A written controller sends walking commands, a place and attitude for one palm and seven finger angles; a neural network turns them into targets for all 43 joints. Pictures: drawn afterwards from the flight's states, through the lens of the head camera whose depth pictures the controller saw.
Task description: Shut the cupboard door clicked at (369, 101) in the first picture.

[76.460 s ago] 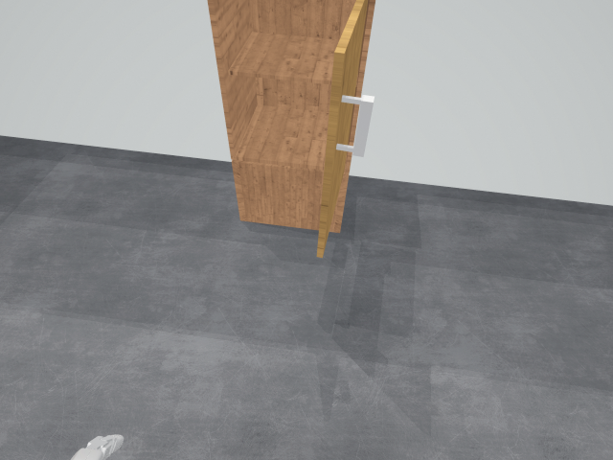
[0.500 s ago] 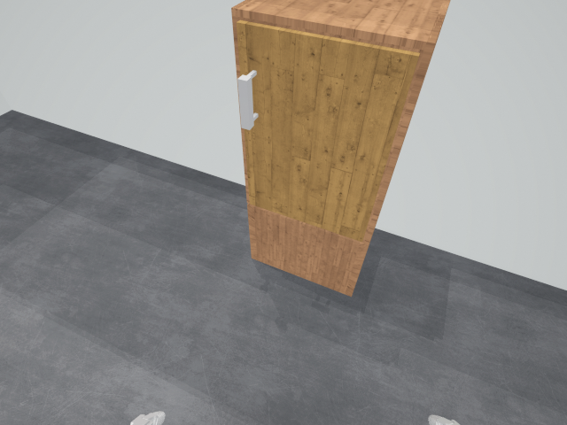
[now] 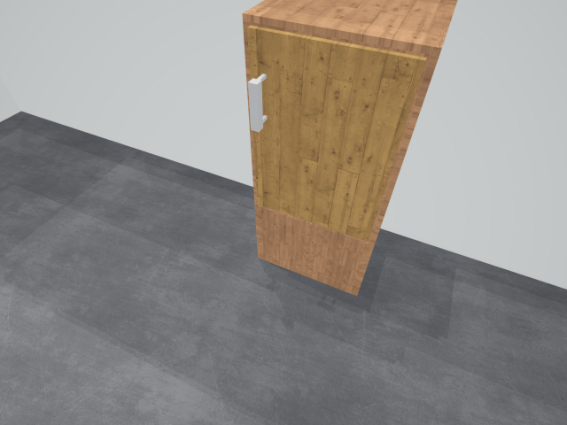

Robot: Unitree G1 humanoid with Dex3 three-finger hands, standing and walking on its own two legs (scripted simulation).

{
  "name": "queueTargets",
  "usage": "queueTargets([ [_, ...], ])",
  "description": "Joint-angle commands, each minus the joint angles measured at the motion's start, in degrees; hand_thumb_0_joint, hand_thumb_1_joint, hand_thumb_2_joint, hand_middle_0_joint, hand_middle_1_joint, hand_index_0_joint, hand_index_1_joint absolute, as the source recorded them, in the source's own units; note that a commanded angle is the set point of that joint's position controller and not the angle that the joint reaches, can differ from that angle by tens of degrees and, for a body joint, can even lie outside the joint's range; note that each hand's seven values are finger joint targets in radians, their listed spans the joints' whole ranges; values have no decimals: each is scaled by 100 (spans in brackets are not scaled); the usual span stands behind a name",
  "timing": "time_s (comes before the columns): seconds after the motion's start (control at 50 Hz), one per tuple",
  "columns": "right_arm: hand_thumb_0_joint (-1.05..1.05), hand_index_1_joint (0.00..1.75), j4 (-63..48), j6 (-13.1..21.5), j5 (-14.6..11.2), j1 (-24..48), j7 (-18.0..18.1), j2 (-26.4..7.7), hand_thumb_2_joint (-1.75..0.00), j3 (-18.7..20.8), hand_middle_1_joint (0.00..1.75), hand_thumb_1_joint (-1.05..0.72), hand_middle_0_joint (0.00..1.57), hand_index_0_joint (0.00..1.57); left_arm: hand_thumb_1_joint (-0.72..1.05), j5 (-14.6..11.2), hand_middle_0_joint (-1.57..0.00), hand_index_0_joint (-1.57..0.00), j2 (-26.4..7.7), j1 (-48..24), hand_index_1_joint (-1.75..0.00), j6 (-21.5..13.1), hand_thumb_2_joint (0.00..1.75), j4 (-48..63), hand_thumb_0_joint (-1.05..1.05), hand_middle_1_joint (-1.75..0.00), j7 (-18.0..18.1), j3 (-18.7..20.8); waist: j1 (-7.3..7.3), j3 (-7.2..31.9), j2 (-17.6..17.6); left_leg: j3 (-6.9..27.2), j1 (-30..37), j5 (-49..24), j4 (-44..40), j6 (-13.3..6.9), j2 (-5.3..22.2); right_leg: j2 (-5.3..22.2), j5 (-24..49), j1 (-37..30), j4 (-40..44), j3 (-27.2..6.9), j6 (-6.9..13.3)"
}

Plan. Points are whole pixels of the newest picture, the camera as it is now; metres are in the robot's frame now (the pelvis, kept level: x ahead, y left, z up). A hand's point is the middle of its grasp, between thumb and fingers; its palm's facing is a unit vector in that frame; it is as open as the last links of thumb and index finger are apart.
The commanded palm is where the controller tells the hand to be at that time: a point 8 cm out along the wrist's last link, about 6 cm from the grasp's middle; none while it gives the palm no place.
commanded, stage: let the arm hang, fingers relaxed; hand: left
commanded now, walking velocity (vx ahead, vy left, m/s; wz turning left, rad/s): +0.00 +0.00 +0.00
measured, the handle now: (259, 102) +0.86 +0.10 +0.02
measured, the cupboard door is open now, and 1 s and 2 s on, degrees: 0 0 0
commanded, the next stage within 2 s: look to check the result in 0.34 s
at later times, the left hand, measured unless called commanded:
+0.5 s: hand out of the picture -0.03 +0.15 -0.18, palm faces +0.04 -0.99 -0.15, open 7.3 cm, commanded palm none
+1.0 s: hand out of the picture +0.00 +0.14 -0.18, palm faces +0.03 -0.99 -0.16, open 7.3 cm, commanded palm none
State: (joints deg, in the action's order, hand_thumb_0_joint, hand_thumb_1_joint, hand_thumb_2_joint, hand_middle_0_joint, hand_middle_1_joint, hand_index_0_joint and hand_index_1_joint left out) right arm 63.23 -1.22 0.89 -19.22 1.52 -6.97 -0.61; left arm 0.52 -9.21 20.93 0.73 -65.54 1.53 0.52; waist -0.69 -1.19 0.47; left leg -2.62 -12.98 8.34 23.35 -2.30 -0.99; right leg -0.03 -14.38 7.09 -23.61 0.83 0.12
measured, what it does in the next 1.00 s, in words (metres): stands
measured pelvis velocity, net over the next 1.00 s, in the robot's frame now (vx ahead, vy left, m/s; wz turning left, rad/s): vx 0.02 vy -0.01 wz -0.01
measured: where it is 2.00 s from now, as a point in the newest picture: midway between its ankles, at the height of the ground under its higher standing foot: outside the picture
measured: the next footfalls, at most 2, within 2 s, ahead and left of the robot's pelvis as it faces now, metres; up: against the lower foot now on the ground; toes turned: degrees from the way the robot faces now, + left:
none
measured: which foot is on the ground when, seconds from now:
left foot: down 0.00-1.00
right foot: down 0.00-1.00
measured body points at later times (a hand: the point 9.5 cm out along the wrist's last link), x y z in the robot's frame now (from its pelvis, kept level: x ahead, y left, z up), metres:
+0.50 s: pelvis +0.01 -0.01 +0.00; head +0.01 +0.00 +0.45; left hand -0.03 +0.20 -0.16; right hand -0.02 -0.22 -0.16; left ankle +0.05 +0.09 -0.74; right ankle -0.02 -0.12 -0.74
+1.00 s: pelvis +0.02 -0.01 +0.00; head +0.03 -0.01 +0.45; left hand +0.00 +0.19 -0.16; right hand +0.01 -0.23 -0.16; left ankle +0.05 +0.09 -0.74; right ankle -0.02 -0.12 -0.74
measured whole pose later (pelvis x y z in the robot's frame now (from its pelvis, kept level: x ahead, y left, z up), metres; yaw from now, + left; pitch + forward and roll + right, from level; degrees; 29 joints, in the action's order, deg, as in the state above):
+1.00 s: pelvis +0.02 -0.01 +0.00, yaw +0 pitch -2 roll +0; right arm 64.6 0.0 0.7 -17.7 2.2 -7.0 -0.3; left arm 0.4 -6.7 18.8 -0.8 -66.0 2.0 0.3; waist -0.7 -1.7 -0.4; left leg -2.7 -10.8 10.1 22.6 -1.0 -0.2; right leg -0.9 -15.6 4.8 -22.1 0.6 1.2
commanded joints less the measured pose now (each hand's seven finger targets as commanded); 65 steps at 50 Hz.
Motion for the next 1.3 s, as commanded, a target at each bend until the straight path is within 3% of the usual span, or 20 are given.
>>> queueTargets([
  [0.0,0,30,-118,67,20,-334,68,-679,-90,174,30,-90,20,20,90,32,-20,-20,-354,423,-30,-52,90,98,0,-30,50,52,22,-635,-6,908,-141,1242,-855,-41,671,378,-387,780,522,-454,229],
  [0.2,0,30,-95,116,11,-387,79,-521,-90,186,30,-90,20,20,90,44,-20,-20,-243,456,-30,-92,90,79,0,-30,67,74,22,-639,121,839,-107,1025,-828,-25,634,397,-127,792,480,-443,216],
  [0.26,0,30,-92,126,5,-407,78,-504,-90,186,30,-90,20,20,90,37,-20,-20,-231,444,-30,-118,90,65,0,-30,69,78,2,-529,-29,757,36,762,-704,-16,608,440,-107,790,546,-479,225],
  [0.34,0,30,-79,134,2,-417,85,-507,-90,174,30,-90,20,20,90,28,-20,-20,-234,417,-30,-131,90,58,0,-30,73,74,-19,-515,67,703,168,524,-618,0,605,448,-20,808,568,-481,231],
  [0.58,0,30,-21,159,-11,-394,102,-537,-90,148,30,-90,20,20,90,7,-20,-20,-253,374,-30,-152,90,-4,0,-30,83,63,-6,-464,-74,646,354,-31,-525,-13,641,467,269,625,617,-499,229],
  [0.68,0,30,19,140,-15,-362,93,-536,-90,139,30,-90,20,20,90,5,-20,-20,-276,365,-30,-146,90,-15,0,-30,86,48,-1,-607,-114,618,338,35,-533,2,630,474,196,679,660,-499,229],
  [0.8,0,30,36,160,-11,-317,97,-543,-90,130,30,-90,20,20,90,2,-20,-20,-286,346,-30,-164,90,-8,0,-30,90,56,2,-414,-108,603,458,-254,-470,-3,640,484,409,528,655,-513,228],
  [0.88,0,30,39,150,-10,-277,100,-544,-90,129,30,-90,20,20,90,3,-20,-20,-269,332,-30,-165,90,-4,0,-30,94,52,1,-561,-59,587,433,-230,-463,10,634,478,398,579,705,-526,235],
  [1.0,0,30,48,167,-15,-273,111,-549,-90,123,30,-90,20,20,90,4,-20,-20,-283,317,-30,-167,90,-2,0,-30,94,64,1,-484,35,581,480,-363,-464,11,649,477,529,470,692,-528,234],
  [1.28,0,30,76,168,-18,-246,122,-566,-90,117,30,-90,20,20,90,-7,-20,-20,-287,356,-30,-186,90,-9,0,-30,100,60,20,-429,-81,552,573,-682,-353,15,655,506,881,311,713,-493,234],
])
